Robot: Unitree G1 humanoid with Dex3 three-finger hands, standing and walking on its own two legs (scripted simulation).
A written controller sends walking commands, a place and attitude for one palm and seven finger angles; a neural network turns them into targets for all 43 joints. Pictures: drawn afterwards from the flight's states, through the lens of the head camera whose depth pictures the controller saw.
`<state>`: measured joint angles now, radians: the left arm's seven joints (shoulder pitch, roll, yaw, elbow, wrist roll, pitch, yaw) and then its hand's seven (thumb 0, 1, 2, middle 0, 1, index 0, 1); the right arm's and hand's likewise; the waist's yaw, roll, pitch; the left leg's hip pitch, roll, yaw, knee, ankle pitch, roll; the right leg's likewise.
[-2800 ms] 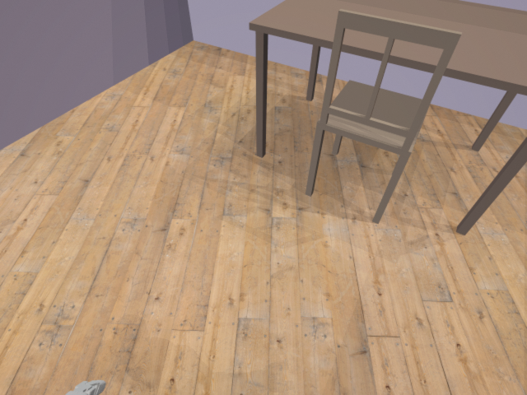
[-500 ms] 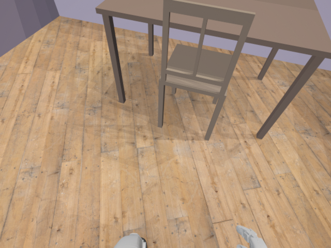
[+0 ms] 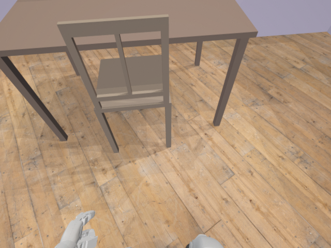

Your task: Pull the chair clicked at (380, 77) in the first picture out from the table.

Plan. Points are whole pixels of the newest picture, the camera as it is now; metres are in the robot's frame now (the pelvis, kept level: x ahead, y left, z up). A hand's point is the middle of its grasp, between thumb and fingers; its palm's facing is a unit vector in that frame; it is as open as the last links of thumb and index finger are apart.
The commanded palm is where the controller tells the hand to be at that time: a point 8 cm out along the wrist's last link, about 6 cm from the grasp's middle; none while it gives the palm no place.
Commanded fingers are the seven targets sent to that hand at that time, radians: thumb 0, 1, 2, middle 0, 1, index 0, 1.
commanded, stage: take the last steps up to it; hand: left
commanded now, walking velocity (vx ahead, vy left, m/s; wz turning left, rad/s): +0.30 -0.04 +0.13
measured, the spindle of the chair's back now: (124, 67) +0.78 +0.18 -0.06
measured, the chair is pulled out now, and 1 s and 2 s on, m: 0.00 0.00 0.00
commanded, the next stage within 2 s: come to a stop and stand still in 0.78 s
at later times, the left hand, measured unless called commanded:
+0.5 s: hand (80, 236) +0.17 +0.24 -0.15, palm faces +0.03 -0.99 -0.14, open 7.3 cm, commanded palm none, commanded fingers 0.00 0.90 0.90 -0.20 -0.30 -0.20 -0.30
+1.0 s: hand (114, 169) +0.37 +0.18 -0.15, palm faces +0.07 -0.97 -0.21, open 7.2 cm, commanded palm none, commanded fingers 0.00 0.90 0.90 -0.20 -0.30 -0.20 -0.30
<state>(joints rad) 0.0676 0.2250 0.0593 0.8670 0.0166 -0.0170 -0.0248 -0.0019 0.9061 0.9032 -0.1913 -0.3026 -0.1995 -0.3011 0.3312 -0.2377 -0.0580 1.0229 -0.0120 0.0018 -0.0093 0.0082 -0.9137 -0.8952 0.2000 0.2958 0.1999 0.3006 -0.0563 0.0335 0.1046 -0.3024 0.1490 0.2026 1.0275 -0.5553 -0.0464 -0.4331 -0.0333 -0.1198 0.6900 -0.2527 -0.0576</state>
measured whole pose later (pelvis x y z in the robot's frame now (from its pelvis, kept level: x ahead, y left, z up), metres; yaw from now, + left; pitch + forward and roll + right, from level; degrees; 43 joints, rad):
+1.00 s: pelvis +0.31 +0.00 +0.02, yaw +2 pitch +0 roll -1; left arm 0.19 0.15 0.04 1.06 0.02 -0.04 0.04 -0.01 0.95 0.90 -0.20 -0.30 -0.20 -0.30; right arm 0.26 -0.16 -0.05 1.08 -0.01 -0.02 -0.03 0.01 -0.91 -0.90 0.20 0.30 0.20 0.30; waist -0.03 0.03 0.02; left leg -0.43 0.08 0.05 1.00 -0.41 0.00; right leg -0.27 0.01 -0.18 0.48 -0.21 -0.07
